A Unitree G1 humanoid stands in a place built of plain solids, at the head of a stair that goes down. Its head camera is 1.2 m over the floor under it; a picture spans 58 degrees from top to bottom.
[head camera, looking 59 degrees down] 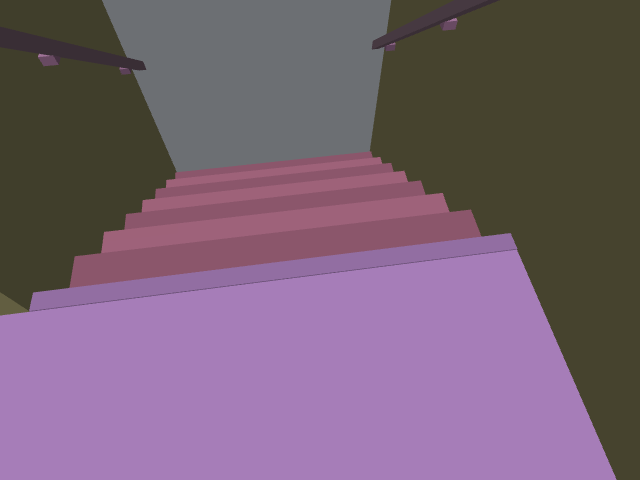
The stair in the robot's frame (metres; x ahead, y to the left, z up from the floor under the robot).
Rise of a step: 0.19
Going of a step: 0.23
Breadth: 1.50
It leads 8 degrees to the left of straight ahead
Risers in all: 8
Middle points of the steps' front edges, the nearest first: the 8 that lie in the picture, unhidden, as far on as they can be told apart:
0.64 0.12 0.00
0.87 0.15 -0.19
1.09 0.19 -0.38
1.32 0.22 -0.57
1.54 0.25 -0.76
1.77 0.28 -0.95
1.99 0.31 -1.14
2.22 0.35 -1.33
